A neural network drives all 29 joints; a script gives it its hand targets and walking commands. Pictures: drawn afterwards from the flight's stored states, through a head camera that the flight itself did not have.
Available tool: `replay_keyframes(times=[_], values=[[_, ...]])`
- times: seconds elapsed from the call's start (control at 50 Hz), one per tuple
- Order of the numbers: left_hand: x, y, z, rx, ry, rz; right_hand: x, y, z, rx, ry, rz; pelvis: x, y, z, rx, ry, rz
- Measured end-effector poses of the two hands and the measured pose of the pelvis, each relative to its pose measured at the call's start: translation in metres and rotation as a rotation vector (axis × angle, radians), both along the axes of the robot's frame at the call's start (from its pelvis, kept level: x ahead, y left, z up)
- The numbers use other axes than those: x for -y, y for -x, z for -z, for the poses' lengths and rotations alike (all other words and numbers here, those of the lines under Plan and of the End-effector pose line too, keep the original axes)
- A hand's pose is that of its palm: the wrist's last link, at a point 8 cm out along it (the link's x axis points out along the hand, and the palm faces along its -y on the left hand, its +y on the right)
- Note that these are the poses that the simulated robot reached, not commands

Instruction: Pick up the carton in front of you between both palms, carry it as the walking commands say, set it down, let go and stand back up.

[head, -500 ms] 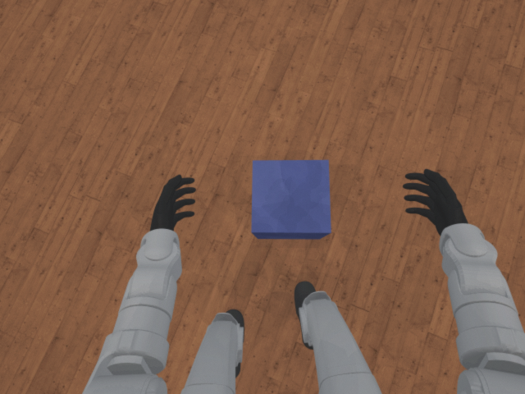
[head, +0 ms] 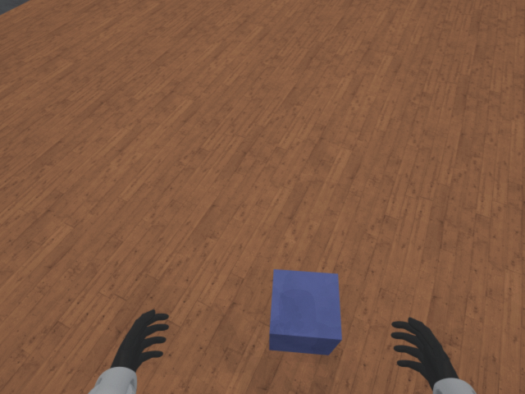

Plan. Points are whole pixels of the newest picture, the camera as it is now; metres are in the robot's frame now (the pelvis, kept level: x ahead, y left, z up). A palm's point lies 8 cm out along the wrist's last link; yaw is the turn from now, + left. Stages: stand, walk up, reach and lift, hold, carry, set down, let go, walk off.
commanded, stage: let go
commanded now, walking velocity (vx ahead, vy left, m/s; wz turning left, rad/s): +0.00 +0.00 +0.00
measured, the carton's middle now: (302, 313) +0.40 -0.10 -0.65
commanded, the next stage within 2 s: stand in 0.40 s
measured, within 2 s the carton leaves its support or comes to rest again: neither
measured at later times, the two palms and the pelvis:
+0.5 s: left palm (116, 371) +0.16 +0.25 -0.08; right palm (455, 368) +0.17 -0.26 -0.08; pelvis +0.01 +0.00 -0.01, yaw +0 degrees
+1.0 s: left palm out of the picture +0.13 +0.27 -0.09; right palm out of the picture +0.13 -0.31 -0.10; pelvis +0.01 -0.02 +0.00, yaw +2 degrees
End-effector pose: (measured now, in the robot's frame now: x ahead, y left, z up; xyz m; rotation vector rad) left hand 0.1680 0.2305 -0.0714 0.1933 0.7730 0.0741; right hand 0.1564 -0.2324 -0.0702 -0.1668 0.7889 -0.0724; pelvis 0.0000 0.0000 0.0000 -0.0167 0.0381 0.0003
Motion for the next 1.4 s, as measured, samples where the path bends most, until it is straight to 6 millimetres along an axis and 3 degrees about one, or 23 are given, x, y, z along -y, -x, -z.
replay_keyframes(times=[0.2,0.42,0.56,0.66,1.02,1.4], values=[[-0.011,0.0,-0.008,-0.01,0.004,-0.001,-0.011,-0.014,-0.002,-0.002,0.0,-0.017,-0.009,-0.007,0.0,0.092,0.006,-0.002],[-0.003,-0.003,0.0,-0.022,-0.013,-0.012,0.006,-0.014,-0.003,-0.024,0.055,0.013,-0.001,-0.013,0.002,0.08,0.005,0.005],[-0.035,0.018,0.015,-0.128,-0.151,-0.058,0.046,-0.004,0.013,-0.055,0.159,0.032,0.005,-0.012,0.008,0.041,-0.004,-0.006],[-0.047,0.026,0.015,-0.162,-0.195,-0.077,0.06,0.005,0.021,-0.095,0.181,0.028,0.009,-0.014,0.008,0.038,-0.008,-0.015],[-0.041,0.04,0.022,-0.22,-0.185,-0.109,0.075,0.023,0.031,-0.185,0.2,0.01,0.021,-0.014,0.005,0.053,-0.008,-0.031],[-0.05,0.067,0.025,-0.286,-0.186,-0.133,0.084,0.05,0.032,-0.242,0.22,0.018,0.022,-0.004,0.001,0.072,-0.012,-0.025]])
